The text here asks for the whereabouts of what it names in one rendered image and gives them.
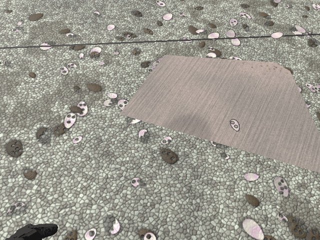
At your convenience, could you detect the left robot hand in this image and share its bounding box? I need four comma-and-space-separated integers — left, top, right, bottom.
5, 223, 58, 240

